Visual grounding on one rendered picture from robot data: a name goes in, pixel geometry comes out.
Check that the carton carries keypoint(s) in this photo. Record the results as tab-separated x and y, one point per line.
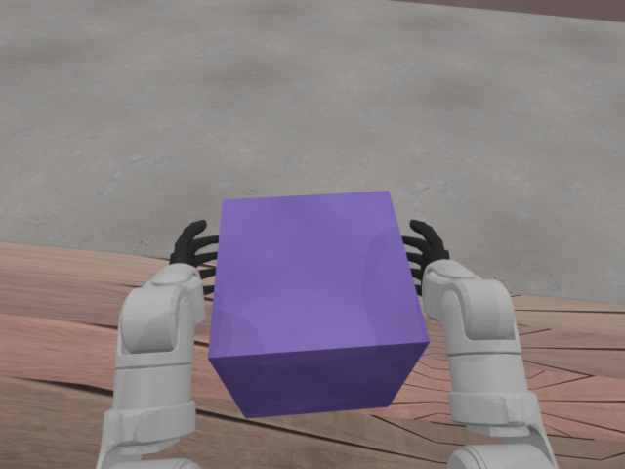
315	308

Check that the robot right upper arm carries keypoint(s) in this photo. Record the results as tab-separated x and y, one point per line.
510	456

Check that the right robot hand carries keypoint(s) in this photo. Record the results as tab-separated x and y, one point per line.
432	248

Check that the robot left forearm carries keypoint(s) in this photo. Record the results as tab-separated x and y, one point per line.
152	406

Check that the left robot hand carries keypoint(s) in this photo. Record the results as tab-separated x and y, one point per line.
186	246

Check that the robot right forearm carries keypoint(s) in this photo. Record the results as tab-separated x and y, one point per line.
489	389

